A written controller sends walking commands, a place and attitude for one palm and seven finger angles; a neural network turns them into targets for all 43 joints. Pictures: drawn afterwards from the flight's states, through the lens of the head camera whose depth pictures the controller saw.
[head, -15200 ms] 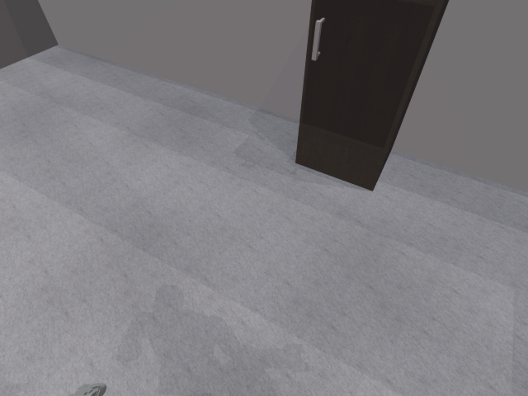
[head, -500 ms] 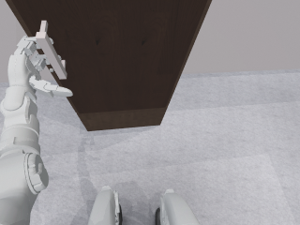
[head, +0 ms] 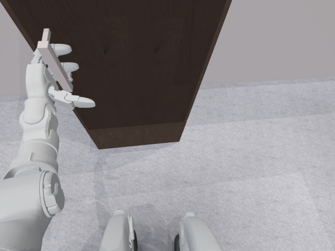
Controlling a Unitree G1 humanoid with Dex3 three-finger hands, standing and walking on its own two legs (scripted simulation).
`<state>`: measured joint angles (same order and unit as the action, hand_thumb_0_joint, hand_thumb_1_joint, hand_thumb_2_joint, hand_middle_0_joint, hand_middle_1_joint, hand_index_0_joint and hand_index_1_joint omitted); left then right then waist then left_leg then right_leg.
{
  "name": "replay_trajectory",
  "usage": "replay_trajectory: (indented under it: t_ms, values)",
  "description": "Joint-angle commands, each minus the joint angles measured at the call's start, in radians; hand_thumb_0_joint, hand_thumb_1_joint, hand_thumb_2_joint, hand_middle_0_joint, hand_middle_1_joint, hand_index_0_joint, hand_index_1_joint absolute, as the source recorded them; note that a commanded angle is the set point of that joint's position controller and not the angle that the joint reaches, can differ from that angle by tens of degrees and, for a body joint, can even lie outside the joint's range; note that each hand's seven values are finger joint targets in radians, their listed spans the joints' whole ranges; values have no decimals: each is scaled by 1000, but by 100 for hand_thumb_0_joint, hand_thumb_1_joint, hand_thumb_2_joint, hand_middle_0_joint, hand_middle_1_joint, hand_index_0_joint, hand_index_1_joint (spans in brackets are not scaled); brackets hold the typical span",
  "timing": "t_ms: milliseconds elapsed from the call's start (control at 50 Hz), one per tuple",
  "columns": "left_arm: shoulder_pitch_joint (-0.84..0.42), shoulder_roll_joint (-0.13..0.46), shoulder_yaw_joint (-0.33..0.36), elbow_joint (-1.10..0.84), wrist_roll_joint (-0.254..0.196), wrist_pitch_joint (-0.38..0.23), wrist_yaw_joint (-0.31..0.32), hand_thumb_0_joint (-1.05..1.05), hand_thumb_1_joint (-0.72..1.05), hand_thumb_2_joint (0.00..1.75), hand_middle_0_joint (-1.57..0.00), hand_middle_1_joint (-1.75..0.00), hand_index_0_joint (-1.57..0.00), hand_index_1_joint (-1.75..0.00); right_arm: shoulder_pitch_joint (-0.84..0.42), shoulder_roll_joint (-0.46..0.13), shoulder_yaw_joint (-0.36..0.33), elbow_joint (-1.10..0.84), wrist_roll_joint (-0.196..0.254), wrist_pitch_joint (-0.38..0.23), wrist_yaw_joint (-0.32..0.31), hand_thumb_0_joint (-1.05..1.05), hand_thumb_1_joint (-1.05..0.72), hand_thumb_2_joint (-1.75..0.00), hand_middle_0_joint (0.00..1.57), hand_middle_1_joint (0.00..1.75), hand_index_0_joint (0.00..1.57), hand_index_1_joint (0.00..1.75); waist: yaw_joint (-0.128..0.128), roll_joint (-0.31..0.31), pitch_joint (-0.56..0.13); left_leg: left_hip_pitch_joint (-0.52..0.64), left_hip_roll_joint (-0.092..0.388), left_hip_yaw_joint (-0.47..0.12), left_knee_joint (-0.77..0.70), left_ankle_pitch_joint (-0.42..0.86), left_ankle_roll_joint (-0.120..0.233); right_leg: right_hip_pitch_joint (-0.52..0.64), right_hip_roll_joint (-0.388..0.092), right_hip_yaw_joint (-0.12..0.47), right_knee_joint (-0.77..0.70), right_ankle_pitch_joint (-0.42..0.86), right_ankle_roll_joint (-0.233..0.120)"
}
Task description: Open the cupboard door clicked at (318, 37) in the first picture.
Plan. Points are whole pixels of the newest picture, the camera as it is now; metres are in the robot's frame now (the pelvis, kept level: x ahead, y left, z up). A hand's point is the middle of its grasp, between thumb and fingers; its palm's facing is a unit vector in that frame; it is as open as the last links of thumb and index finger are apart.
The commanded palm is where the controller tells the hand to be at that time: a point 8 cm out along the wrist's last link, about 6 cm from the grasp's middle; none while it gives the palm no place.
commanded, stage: slide the fingers in behind the handle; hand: left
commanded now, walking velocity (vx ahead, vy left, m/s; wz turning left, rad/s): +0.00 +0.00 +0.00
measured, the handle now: (58, 63) +0.54 +0.23 +0.06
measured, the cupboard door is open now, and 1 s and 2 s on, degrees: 0 1 28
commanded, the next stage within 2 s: close the thumb around the handle in 0.34 s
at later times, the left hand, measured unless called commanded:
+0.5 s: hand (70, 81) +0.49 +0.20 +0.06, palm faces +0.07 -1.00 -0.01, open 13.9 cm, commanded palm +0.47 +0.24 +0.06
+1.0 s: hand (70, 81) +0.49 +0.20 +0.06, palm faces +0.09 -1.00 -0.02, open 6.6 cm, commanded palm +0.47 +0.23 +0.06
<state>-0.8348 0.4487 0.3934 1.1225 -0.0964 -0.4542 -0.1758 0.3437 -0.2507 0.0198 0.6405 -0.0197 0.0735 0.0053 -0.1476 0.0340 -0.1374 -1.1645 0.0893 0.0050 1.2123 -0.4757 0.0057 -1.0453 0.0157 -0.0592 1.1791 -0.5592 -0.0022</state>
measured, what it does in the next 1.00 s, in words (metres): stands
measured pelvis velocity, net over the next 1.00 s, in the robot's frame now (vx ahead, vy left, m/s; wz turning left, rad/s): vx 0.00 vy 0.00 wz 0.00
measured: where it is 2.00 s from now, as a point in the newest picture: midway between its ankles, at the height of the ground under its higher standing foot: outside the picture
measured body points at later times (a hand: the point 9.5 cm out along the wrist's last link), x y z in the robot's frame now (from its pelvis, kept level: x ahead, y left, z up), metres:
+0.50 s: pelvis +0.00 +0.00 +0.00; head +0.14 +0.02 +0.43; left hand +0.48 +0.25 +0.06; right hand +0.03 -0.27 -0.11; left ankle +0.04 +0.12 -0.63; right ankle +0.00 -0.12 -0.63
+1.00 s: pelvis +0.00 +0.00 +0.00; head +0.14 +0.02 +0.43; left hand +0.48 +0.25 +0.06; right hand +0.03 -0.26 -0.12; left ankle +0.04 +0.12 -0.63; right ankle +0.00 -0.12 -0.63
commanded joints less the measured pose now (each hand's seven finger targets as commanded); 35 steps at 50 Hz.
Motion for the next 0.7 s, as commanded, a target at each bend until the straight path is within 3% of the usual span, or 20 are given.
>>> replay_trajectory:
  t_ms: [0, 60, 140, 160, 260, 280, 320, 340, 420, 440, 480, 540, 560, 620, 640, 680]
  values:
    - [-424, 227, 4, -193, 0, -77, -15, 0, -50, 30, -30, -120, -30, -120, 156, -180, -61, -47, 2, -11, -13, 0, -90, -90, 20, 30, 20, 30, -25, 94, -469, 463, -51, -48, -95, 314, 24, 87, 40, 27, -159, 341, -13]
    - [-437, 211, -8, -212, -7, -75, -20, 0, -50, 30, -30, -120, -30, -120, 157, -180, -63, -47, 2, -12, -14, 0, -90, -90, 20, 30, 20, 30, -28, 103, -486, 483, -50, -49, -97, 317, 25, 83, 40, 26, -164, 337, -13]
    - [-407, 211, 2, -236, -14, -78, -22, 0, -50, 30, -30, -120, -30, -120, 161, -177, -66, -46, 1, -11, -13, 0, -90, -90, 20, 30, 20, 30, -9, 123, -536, 524, -50, -52, -97, 382, 20, 107, 40, 22, -153, 389, -16]
    - [-399, 186, -17, -233, -15, -77, -23, 0, -50, 30, -30, -120, -30, -120, 156, -175, -67, -48, 3, -12, -11, 0, -90, -90, 20, 30, 20, 30, -15, 110, -522, 523, -50, -51, -99, 371, 20, 100, 41, 21, -158, 382, -15]
    - [-406, 204, -4, -237, -16, -84, -15, 0, -50, 30, -30, -120, -30, -120, 152, -177, -67, -43, 3, -12, -11, 0, -90, -90, 20, 30, 20, 30, -20, 79, -491, 481, -53, -45, -100, 335, 26, 120, 42, 29, -167, 372, -11]
    - [-392, 230, 22, -236, -17, -90, -14, 0, -50, 30, -30, -120, -30, -120, 156, -178, -67, -45, 1, -14, -12, 0, -90, -90, 20, 30, 20, 30, -7, 81, -503, 479, -54, -44, -99, 347, 26, 138, 43, 30, -161, 385, -14]
    - [-374, 196, -4, -222, -15, -88, -19, 0, -50, 30, -30, -120, -30, -120, 148, -173, -65, -46, 4, -12, -11, 0, -90, -90, 20, 30, 20, 30, -10, 98, -494, 491, -53, -43, -100, 351, 23, 117, 42, 26, -162, 382, -14]
    - [-378, 217, 10, -211, -15, -85, -18, 0, -50, 30, -30, -120, -30, -120, 150, -177, -65, -43, 4, -11, -13, 0, -90, -90, 20, 30, 20, 30, -16, 75, -470, 472, -52, -42, -100, 332, 24, 115, 41, 27, -167, 370, -11]
    - [-395, 231, 19, -220, -18, -88, -24, 0, -50, 30, -30, -120, -30, -120, 149, -178, -64, -47, 4, -12, -16, 0, -90, -90, 20, 30, 20, 30, -12, 95, -487, 478, -53, -45, -98, 343, 23, 114, 40, 28, -158, 374, -13]
    - [-378, 225, 14, -211, -16, -86, -25, 0, -44, 32, -30, -121, -30, -121, 148, -178, -63, -48, 5, -12, -15, 0, -90, -90, 20, 30, 20, 30, -6, 109, -482, 494, -52, -48, -104, 348, 20, 104, 41, 23, -158, 369, -16]
    - [-414, 193, -13, -229, -16, -90, -23, 0, -33, 37, -31, -122, -31, -122, 151, -176, -64, -47, 2, -13, -14, 0, -90, -90, 20, 30, 20, 30, -19, 126, -493, 524, -49, -57, -99, 368, 19, 73, 42, 17, -149, 365, -18]
    - [-398, 208, 8, -243, -19, -90, -14, 0, -16, 44, -32, -124, -32, -124, 151, -180, -68, -48, 1, -11, -14, 0, -90, -90, 20, 30, 20, 30, -6, 123, -517, 543, -48, -58, -105, 382, 16, 87, 41, 15, -153, 371, -17]
    - [-391, 182, -17, -248, -15, -90, -14, 0, -11, 47, -33, -124, -33, -124, 148, -176, -68, -48, 3, -11, -12, 0, -90, -90, 20, 30, 20, 30, -8, 133, -520, 558, -47, -60, -107, 389, 14, 77, 41, 12, -153, 371, -18]
    - [-402, 181, -19, -213, -9, -86, -5, 0, 6, 54, -34, -126, -34, -126, 151, -179, -68, -41, 2, -10, -12, 0, -90, -90, 20, 30, 20, 30, -22, 97, -476, 528, -46, -62, -107, 355, 16, 61, 42, 12, -159, 346, -15]
    - [-423, 185, -24, -227, -6, -89, -4, 0, 12, 56, -34, -127, -34, -127, 148, -179, -66, -41, 1, -10, -12, 0, -90, -90, 20, 30, 20, 30, -23, 118, -474, 530, -46, -62, -111, 346, 15, 59, 41, 13, -160, 338, -17]
    - [-436, 161, -37, -251, -7, -98, -1, 0, 23, 61, -35, -128, -35, -128, 155, -177, -69, -42, -4, -12, -11, 0, -90, -90, 20, 30, 20, 30, -23, 124, -509, 564, -47, -68, -109, 374, 17, 58, 42, 10, -155, 350, -20]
